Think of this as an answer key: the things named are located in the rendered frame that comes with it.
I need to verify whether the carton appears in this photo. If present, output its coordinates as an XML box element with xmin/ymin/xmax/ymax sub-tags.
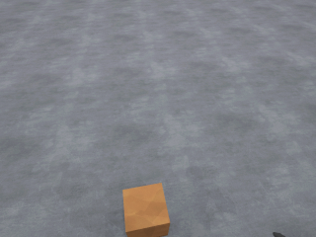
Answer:
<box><xmin>122</xmin><ymin>183</ymin><xmax>171</xmax><ymax>237</ymax></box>

